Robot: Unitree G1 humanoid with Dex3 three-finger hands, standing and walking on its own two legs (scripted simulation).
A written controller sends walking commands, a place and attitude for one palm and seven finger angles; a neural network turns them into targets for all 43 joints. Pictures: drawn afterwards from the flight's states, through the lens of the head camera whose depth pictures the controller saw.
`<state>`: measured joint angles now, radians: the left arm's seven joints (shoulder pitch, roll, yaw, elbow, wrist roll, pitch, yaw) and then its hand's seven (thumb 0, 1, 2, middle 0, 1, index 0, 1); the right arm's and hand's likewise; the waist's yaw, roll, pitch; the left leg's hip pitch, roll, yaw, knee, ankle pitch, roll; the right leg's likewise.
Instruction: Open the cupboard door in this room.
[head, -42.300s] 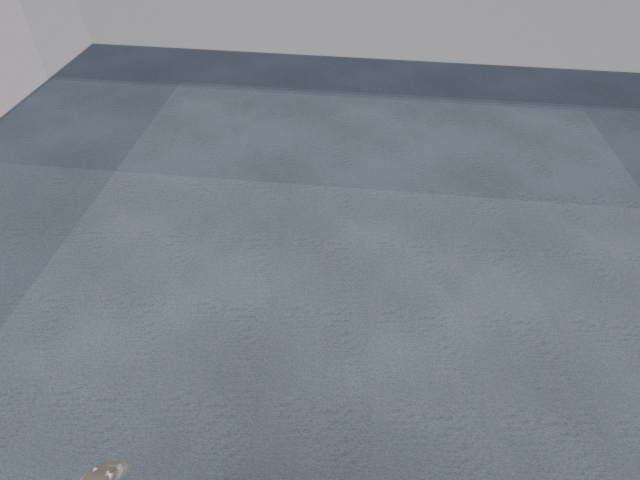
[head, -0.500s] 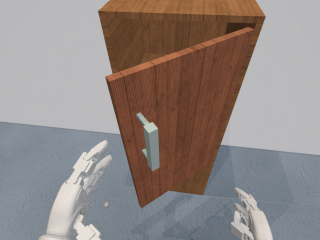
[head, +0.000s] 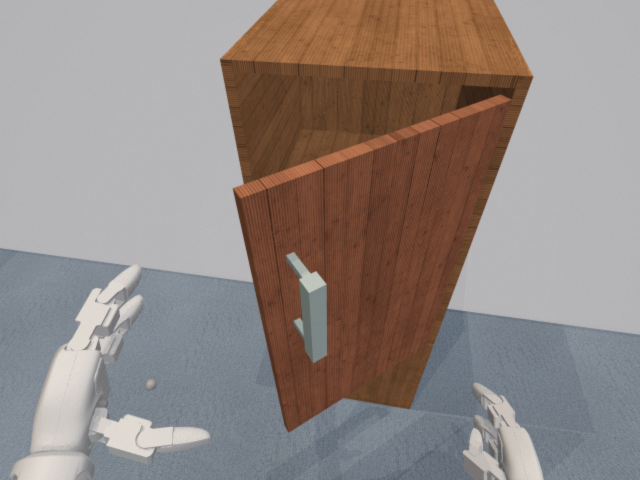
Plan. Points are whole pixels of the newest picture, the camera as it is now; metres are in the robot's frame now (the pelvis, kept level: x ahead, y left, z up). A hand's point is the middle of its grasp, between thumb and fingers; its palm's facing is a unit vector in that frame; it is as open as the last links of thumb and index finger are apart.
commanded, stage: draw the hand back to the body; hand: left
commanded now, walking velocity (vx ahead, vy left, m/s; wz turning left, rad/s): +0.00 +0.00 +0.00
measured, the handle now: (305, 309) +0.30 +0.06 +0.09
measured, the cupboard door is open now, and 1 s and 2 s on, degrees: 42 42 42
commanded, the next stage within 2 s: step back with the hand held close in 0.90 s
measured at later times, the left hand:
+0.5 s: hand (80, 323) +0.20 +0.25 +0.18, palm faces +0.42 -0.81 -0.41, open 9.4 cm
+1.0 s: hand (74, 329) +0.19 +0.25 +0.18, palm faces +0.44 -0.80 -0.40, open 7.5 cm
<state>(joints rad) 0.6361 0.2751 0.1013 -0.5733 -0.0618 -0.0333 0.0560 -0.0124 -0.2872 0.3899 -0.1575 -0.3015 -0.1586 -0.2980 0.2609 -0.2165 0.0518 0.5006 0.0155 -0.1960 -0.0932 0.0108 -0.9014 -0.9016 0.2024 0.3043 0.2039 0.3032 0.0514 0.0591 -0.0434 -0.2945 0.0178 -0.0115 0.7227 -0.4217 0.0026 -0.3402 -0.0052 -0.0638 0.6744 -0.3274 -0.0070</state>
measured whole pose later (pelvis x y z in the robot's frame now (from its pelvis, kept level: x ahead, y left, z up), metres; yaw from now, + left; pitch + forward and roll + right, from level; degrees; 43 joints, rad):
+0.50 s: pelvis +0.02 +0.00 +0.02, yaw -1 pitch -4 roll -1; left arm 0.51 0.33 0.30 -0.46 -0.05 -0.07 0.12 0.00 0.56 0.75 -0.19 -0.30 -0.19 -0.30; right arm 0.20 -0.22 0.03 0.62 0.00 -0.14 -0.07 0.01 -0.90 -0.90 0.20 0.30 0.20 0.30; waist 0.07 0.06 0.01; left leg -0.08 0.01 0.02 0.47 -0.32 0.00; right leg -0.15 0.00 -0.04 0.45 -0.24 0.00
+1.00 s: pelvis +0.00 -0.01 +0.02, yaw -1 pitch -5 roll -1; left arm 0.48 0.32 0.32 -0.41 -0.05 -0.09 0.12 0.01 0.88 0.90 -0.21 -0.30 -0.21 -0.30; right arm 0.20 -0.22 0.02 0.65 0.00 -0.13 -0.07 0.01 -0.90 -0.90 0.20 0.30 0.20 0.30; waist 0.07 0.07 0.03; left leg -0.05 0.02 0.02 0.43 -0.29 0.00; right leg -0.12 0.01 -0.04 0.41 -0.20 -0.01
